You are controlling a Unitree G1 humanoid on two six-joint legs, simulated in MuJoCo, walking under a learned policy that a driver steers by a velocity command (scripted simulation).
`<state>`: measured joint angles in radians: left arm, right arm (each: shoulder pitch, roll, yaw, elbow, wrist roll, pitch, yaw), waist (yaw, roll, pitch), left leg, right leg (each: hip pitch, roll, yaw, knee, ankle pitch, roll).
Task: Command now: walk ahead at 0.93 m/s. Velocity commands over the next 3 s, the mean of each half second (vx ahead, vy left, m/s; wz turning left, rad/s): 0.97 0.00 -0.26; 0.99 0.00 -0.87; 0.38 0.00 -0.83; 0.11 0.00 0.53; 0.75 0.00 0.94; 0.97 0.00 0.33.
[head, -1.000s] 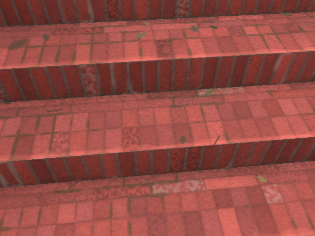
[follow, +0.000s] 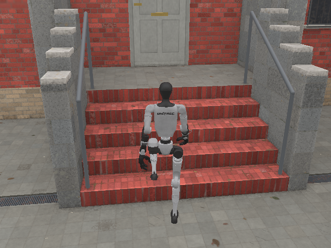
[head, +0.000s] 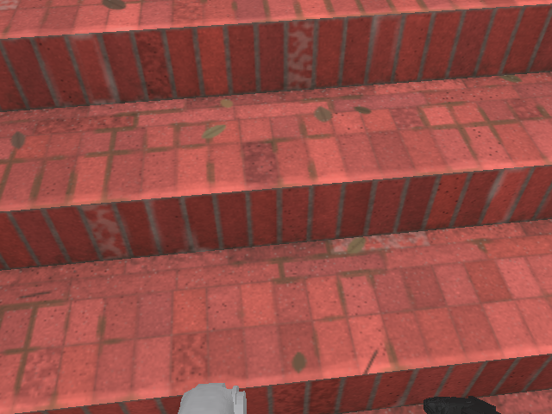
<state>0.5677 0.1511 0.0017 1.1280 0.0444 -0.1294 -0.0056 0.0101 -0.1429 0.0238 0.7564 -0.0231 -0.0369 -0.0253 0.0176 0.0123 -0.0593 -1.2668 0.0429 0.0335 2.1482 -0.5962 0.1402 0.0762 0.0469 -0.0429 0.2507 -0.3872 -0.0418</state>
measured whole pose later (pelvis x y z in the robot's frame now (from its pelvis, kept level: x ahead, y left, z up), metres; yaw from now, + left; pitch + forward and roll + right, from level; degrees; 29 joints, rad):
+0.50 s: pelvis +0.40 +0.03 +0.20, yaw -8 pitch +6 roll -3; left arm -0.17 0.06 -0.08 0.52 -0.02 -0.02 0.00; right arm 0.53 -0.13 0.01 1.12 0.02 -0.12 -0.01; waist -0.01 0.02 -0.01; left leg 0.07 0.03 0.24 0.14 -0.21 0.05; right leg -1.30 0.06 -0.17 1.60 -0.33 -0.20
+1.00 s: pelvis +0.83 -0.04 +0.43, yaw -34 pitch +4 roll +3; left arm 0.44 0.25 0.12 0.83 0.02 -0.13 -0.03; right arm -0.04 -0.06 0.07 0.49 -0.04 -0.07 -0.04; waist 0.05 -0.06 -0.04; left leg -0.75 0.05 0.10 1.21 -0.52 0.01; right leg -0.41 0.16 0.19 1.33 -0.06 -0.13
